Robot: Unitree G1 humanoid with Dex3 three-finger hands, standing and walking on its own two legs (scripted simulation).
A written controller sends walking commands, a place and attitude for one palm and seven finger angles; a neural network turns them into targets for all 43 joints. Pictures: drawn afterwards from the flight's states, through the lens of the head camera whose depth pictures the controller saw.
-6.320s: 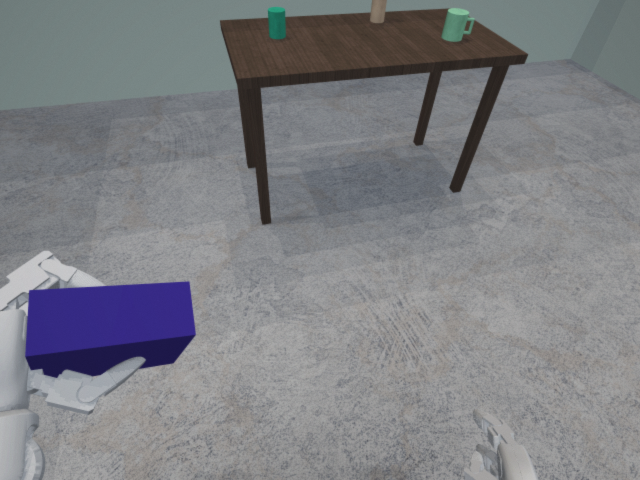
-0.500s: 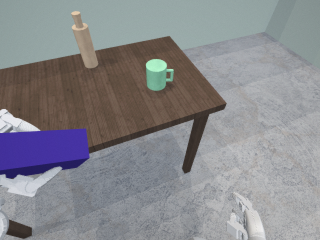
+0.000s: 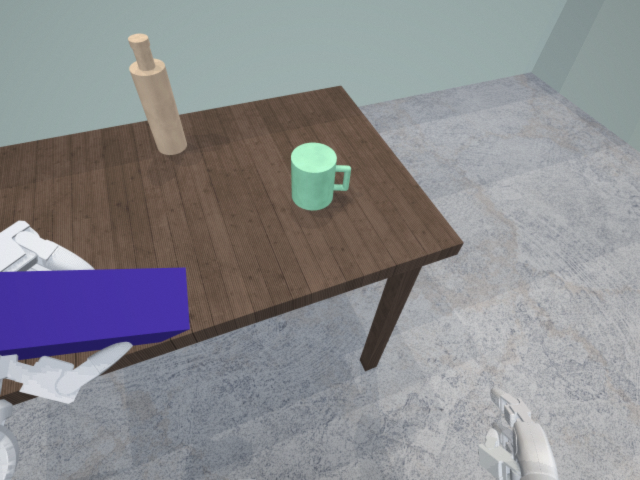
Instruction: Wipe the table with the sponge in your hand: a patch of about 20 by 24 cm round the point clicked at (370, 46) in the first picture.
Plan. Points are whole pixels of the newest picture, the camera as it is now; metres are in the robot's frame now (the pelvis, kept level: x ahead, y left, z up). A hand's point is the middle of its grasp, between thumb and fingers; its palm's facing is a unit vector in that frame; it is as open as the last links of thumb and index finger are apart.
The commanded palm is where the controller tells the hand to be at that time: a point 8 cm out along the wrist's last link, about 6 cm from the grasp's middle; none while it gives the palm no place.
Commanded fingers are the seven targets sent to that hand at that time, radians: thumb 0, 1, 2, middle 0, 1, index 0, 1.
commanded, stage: come to a stop and stand still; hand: left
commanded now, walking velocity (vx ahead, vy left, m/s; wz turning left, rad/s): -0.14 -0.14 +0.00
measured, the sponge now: (124, 312) +0.23 +0.20 +0.15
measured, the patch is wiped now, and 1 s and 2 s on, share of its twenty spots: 0.00 0.00 0.00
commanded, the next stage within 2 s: look again from close up in 0.92 s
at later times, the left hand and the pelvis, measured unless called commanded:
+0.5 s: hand (110, 353) +0.19 +0.19 +0.17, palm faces +0.39 -0.84 -0.39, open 9.6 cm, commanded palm +0.13 +0.24 +0.19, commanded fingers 0.00 0.10 1.30 -1.20 -1.60 -1.20 -1.60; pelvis -0.02 -0.04 +0.00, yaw +1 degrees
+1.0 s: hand (88, 384) +0.17 +0.20 +0.16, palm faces +0.38 -0.83 -0.40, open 9.6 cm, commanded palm +0.11 +0.24 +0.19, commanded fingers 0.00 0.10 1.30 -1.20 -1.60 -1.20 -1.60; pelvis -0.05 -0.04 +0.01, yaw +0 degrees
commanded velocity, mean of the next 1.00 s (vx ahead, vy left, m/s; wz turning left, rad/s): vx -0.01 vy -0.01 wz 0.00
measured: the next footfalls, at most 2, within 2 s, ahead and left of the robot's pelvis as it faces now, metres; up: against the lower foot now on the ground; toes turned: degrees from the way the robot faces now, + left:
right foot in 0.22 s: +0.04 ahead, -0.12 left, +0.00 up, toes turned -4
left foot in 0.50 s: +0.01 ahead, +0.08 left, +0.00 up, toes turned +2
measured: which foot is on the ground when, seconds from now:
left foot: down 0.00-0.28, up 0.30-0.48, down 0.50-1.00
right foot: up 0.00-0.20, down 0.22-1.00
